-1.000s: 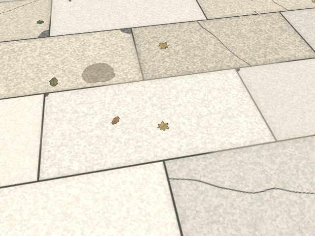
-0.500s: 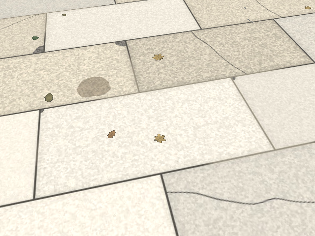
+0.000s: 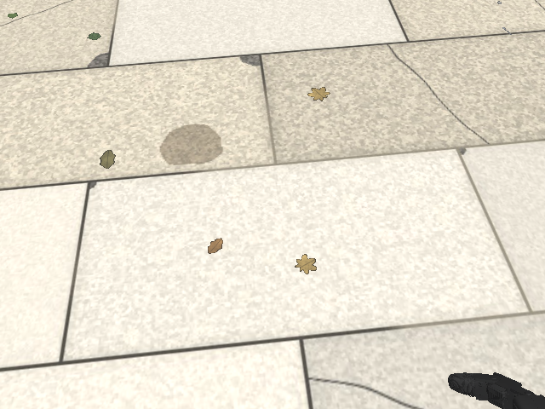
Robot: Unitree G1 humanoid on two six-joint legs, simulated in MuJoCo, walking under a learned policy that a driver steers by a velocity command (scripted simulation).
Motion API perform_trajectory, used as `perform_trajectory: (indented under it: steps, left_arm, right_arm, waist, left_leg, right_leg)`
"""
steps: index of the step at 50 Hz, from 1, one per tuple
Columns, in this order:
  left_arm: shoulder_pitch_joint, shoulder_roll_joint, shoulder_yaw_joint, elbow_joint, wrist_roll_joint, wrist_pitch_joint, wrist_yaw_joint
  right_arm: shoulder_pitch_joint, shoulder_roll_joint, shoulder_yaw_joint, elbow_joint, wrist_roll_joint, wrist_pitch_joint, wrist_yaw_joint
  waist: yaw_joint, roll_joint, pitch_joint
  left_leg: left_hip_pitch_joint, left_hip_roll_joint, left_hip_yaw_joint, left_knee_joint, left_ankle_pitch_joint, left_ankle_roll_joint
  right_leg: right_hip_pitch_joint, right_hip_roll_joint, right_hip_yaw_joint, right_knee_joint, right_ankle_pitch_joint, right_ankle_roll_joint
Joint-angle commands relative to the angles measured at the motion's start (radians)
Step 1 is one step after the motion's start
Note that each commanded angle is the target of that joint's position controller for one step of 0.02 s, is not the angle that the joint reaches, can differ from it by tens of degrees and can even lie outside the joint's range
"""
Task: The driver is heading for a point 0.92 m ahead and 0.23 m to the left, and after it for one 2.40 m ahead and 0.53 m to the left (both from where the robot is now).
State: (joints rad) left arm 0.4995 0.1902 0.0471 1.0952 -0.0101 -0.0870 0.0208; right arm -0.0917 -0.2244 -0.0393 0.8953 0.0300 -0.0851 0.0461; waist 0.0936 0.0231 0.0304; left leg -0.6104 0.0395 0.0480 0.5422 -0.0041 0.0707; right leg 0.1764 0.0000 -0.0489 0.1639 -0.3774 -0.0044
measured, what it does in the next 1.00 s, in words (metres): walks ahead: left foot, then right foot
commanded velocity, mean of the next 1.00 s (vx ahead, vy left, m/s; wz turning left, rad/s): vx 0.49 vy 0.00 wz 0.13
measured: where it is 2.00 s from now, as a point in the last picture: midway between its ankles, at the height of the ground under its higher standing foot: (247, 187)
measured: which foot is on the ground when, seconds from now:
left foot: up 0.00-0.04, down 0.06-0.62, up 0.64-1.00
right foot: down 0.00-0.06, up 0.08-0.58, down 0.60-1.00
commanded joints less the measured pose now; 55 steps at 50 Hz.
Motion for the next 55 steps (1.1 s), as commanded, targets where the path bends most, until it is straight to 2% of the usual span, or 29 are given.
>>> perform_trajectory:
  steps: [1,2,3,4,5,6,7,8,10,12,16,20,25,27,28,29,30,31,32,33,34,35,36,38,41,46,51,53,55]
  left_arm:
    - [-0.016,0.193,0.043,-0.038,0.001,0.008,0.006]
    - [-0.033,0.185,0.039,-0.046,0.005,0.016,0.006]
    - [-0.044,0.164,0.028,-0.071,0.016,0.017,0.002]
    - [0.093,0.002,-0.016,-0.082,0.006,-0.005,-0.016]
    - [0.016,0.069,-0.001,-0.074,-0.022,-0.038,-0.022]
    - [-0.091,0.134,0.018,-0.12,-0.046,-0.054,-0.021]
    - [-0.157,0.152,0.02,-0.138,-0.044,-0.061,-0.011]
    - [-0.185,0.153,0.032,-0.142,-0.026,-0.056,0.0]
    - [-0.136,0.111,0.037,-0.138,-0.014,-0.026,0.007]
    - [-0.154,0.088,0.036,-0.154,-0.015,-0.006,0.009]
    - [-0.326,0.11,0.039,-0.22,0.005,-0.001,0.005]
    - [-0.477,0.09,0.023,-0.258,-0.003,-0.009,-0.015]
    - [-0.605,0.106,0.014,-0.312,-0.014,-0.017,-0.047]
    - [-0.574,0.135,0.022,-0.317,-0.016,-0.022,-0.056]
    - [-0.51,0.161,0.034,-0.303,-0.015,-0.025,-0.056]
    - [-0.363,0.199,0.057,-0.259,-0.012,-0.025,-0.053]
    - [-0.165,0.267,0.082,-0.211,0.001,-0.026,-0.044]
    - [-0.051,0.362,0.105,-0.185,0.015,-0.02,-0.041]
    - [-0.044,0.276,0.077,-0.19,0.013,-0.019,-0.043]
    - [-0.133,0.222,0.058,-0.2,0.007,-0.022,-0.04]
    - [-0.22,0.187,0.046,-0.22,0.008,-0.025,-0.039]
    - [-0.282,0.154,0.037,-0.223,0.013,-0.029,-0.042]
    - [-0.317,0.125,0.029,-0.221,0.021,-0.035,-0.044]
    - [-0.316,0.119,0.031,-0.202,0.028,-0.04,-0.044]
    - [-0.285,0.153,0.041,-0.182,0.033,-0.045,-0.026]
    - [-0.251,0.176,0.046,-0.175,0.029,-0.036,0.002]
    - [-0.15,0.2,0.057,-0.148,0.011,-0.008,0.013]
    - [-0.152,0.215,0.064,-0.15,0.003,0.007,0.014]
    - [-0.182,0.247,0.073,-0.167,-0.004,0.019,0.019]
  right_arm:
    - [0.045,-0.137,-0.045,-0.047,0.0,-0.019,0.003]
    - [0.223,-0.178,-0.07,0.006,0.003,-0.015,-0.004]
    - [0.413,-0.236,-0.09,0.048,-0.008,-0.009,-0.015]
    - [0.522,-0.306,-0.101,0.078,-0.024,-0.005,-0.014]
    - [0.499,-0.219,-0.075,0.083,-0.02,-0.003,-0.014]
    - [0.386,-0.175,-0.061,0.067,-0.013,-0.011,-0.015]
    - [0.291,-0.138,-0.048,0.041,-0.017,-0.02,-0.014]
    - [0.236,-0.107,-0.039,0.038,-0.03,-0.029,-0.008]
    - [0.224,-0.072,-0.027,0.055,-0.041,-0.037,-0.002]
    - [0.258,-0.095,-0.029,0.075,-0.034,-0.037,-0.012]
    - [0.338,-0.147,-0.038,0.091,-0.032,-0.03,-0.044]
    - [0.413,-0.162,-0.039,0.101,-0.02,-0.023,-0.051]
    - [0.507,-0.176,-0.046,0.137,-0.011,0.001,-0.054]
    - [0.497,-0.191,-0.054,0.136,-0.011,0.012,-0.057]
    - [0.474,-0.2,-0.056,0.129,-0.011,0.017,-0.058]
    - [0.454,-0.186,-0.051,0.122,-0.012,0.022,-0.057]
    - [0.455,-0.145,-0.034,0.1,-0.023,0.023,-0.056]
    - [0.568,-0.024,0.002,0.087,-0.024,0.005,-0.048]
    - [0.544,-0.073,-0.007,0.103,-0.004,-0.02,-0.043]
    - [0.456,-0.154,-0.032,0.078,0.025,-0.03,-0.042]
    - [0.399,-0.158,-0.034,0.065,0.027,-0.031,-0.048]
    - [0.372,-0.144,-0.04,0.063,0.016,-0.024,-0.056]
    - [0.389,-0.129,-0.048,0.071,0.01,-0.006,-0.06]
    - [0.426,-0.077,-0.046,0.082,0.01,0.023,-0.058]
    - [0.366,-0.076,-0.054,0.051,0.004,0.041,-0.059]
    - [0.226,-0.063,-0.05,-0.006,-0.011,0.032,-0.034]
    - [0.069,-0.041,-0.033,-0.09,-0.011,0.033,-0.002]
    - [0.049,-0.048,-0.034,-0.121,-0.008,0.034,0.012]
    - [0.092,-0.084,-0.05,-0.137,-0.004,0.036,0.02]
  waist:
    - [-0.137,-0.163,-0.011]
    - [-0.222,-0.162,-0.113]
    - [-0.289,-0.096,-0.246]
    - [-0.204,0.198,-0.437]
    - [-0.234,0.174,-0.425]
    - [-0.211,0.147,-0.244]
    - [-0.175,0.033,-0.162]
    - [-0.137,-0.015,-0.101]
    - [-0.077,0.024,-0.079]
    - [-0.062,0.036,-0.031]
    - [-0.093,0.012,0.021]
    - [-0.142,0.017,0.036]
    - [-0.175,0.026,0.062]
    - [-0.14,0.048,0.039]
    - [-0.097,0.063,-0.002]
    - [-0.022,0.057,-0.089]
    - [0.047,0.003,-0.232]
    - [0.013,-0.239,-0.384]
    - [0.032,-0.243,-0.439]
    - [0.018,-0.193,-0.279]
    - [-0.013,-0.132,-0.184]
    - [-0.044,-0.095,-0.116]
    - [-0.079,-0.112,-0.079]
    - [-0.107,-0.122,-0.056]
    - [-0.111,-0.092,-0.01]
    - [-0.082,-0.075,0.031]
    - [-0.029,-0.047,0.085]
    - [-0.04,-0.061,0.082]
    - [-0.087,-0.103,0.023]
  left_leg:
    - [0.2,-0.063,0.042,-0.006,-0.066,0.051]
    - [0.428,-0.087,0.055,-0.013,-0.056,0.079]
    - [0.763,0.073,-0.132,0.026,-0.095,0.136]
    - [1.098,0.343,-0.671,-0.111,-0.378,0.311]
    - [1.06,0.338,-0.827,-0.264,-0.457,0.286]
    - [0.916,0.307,-0.661,-0.277,-0.391,0.236]
    - [0.739,0.276,-0.519,-0.296,-0.265,0.207]
    - [0.584,0.241,-0.415,-0.318,-0.154,0.188]
    - [0.441,0.191,-0.31,-0.368,-0.11,0.176]
    - [0.374,0.183,-0.256,-0.417,-0.107,0.185]
    - [0.405,0.173,-0.195,-0.454,-0.053,0.179]
    - [0.439,0.132,-0.106,-0.447,-0.008,0.135]
    - [0.625,0.203,-0.117,-0.367,0.014,0.123]
    - [0.679,0.229,-0.122,-0.306,0.129,0.103]
    - [0.685,0.22,-0.106,-0.229,0.291,0.089]
    - [0.655,0.175,-0.067,-0.061,0.431,0.065]
    - [0.472,0.12,-0.035,0.212,0.302,0.033]
    - [0.052,-0.061,0.005,0.616,-0.19,-0.043]
    - [-0.065,-0.079,-0.169,0.765,-0.561,-0.028]
    - [-0.151,-0.025,-0.184,0.82,-0.51,-0.01]
    - [-0.134,0.034,-0.155,0.785,-0.414,-0.004]
    - [-0.092,0.069,-0.146,0.717,-0.343,-0.006]
    - [-0.031,0.099,-0.154,0.666,-0.294,-0.005]
    - [0.026,0.109,-0.151,0.635,-0.246,-0.009]
    - [-0.064,0.105,-0.173,0.55,-0.129,-0.022]
    - [-0.091,0.082,-0.117,0.28,0.083,-0.034]
    - [-0.161,0.067,-0.038,0.138,0.035,-0.008]
    - [-0.14,0.045,0.003,0.112,-0.053,0.014]
    - [-0.003,-0.021,0.07,0.112,-0.154,0.049]
  right_leg:
    - [-0.054,-0.262,0.059,0.182,0.972,-0.123]
    - [-0.113,-0.219,0.027,0.381,1.057,-0.096]
    - [-0.36,-0.176,0.013,0.681,0.799,-0.067]
    - [-0.738,0.031,0.05,1.085,0.038,-0.001]
    - [-0.847,0.035,0.199,1.238,-0.157,-0.024]
    - [-0.937,-0.021,0.173,1.273,-0.104,-0.043]
    - [-0.897,-0.08,0.15,1.226,-0.007,-0.054]
    - [-0.841,-0.116,0.133,1.162,0.051,-0.054]
    - [-0.73,-0.157,0.141,1.083,0.091,-0.06]
    - [-0.742,-0.176,0.128,0.999,0.098,-0.049]
    - [-0.87,-0.183,0.107,0.76,0.309,-0.006]
    - [-0.811,-0.126,0.049,0.503,0.484,-0.002]
    - [-0.842,-0.095,0.047,0.372,0.408,-0.027]
    - [-0.781,-0.075,0.038,0.343,0.33,-0.055]
    - [-0.679,-0.044,0.014,0.33,0.303,-0.073]
    - [-0.485,-0.011,-0.013,0.315,0.311,-0.101]
    - [-0.163,-0.12,0.106,0.357,0.333,-0.158]
    - [0.223,-0.383,0.57,0.277,0.147,-0.308]
    - [0.239,-0.426,0.776,0.151,0.076,-0.314]
    - [0.113,-0.396,0.607,0.143,0.087,-0.255]
    - [-0.043,-0.358,0.454,0.12,0.16,-0.218]
    - [-0.179,-0.319,0.351,0.077,0.205,-0.194]
    - [-0.267,-0.28,0.261,0.039,0.235,-0.17]
    - [-0.348,-0.256,0.166,-0.008,0.289,-0.168]
    - [-0.344,-0.255,0.067,-0.042,0.374,-0.174]
    - [-0.295,-0.239,-0.07,-0.066,0.414,-0.147]
    - [-0.115,-0.291,-0.136,-0.013,0.505,-0.142]
    - [-0.062,-0.309,-0.161,0.05,0.648,-0.132]
    - [-0.047,-0.308,-0.19,0.178,0.998,-0.112]
Keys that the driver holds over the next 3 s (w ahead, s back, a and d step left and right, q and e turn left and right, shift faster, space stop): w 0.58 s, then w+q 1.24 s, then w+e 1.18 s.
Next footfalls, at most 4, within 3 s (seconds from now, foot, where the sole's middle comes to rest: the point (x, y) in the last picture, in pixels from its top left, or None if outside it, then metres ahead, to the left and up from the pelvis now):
0.06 left None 0.23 0.12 -0.76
0.60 right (368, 378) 0.54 -0.13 -0.76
1.16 left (267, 273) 0.81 0.14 -0.76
1.64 right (297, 179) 1.16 0.08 -0.76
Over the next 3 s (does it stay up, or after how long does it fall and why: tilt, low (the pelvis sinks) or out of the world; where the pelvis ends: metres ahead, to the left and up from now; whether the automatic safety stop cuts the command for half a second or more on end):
stays up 1.56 0.44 0.02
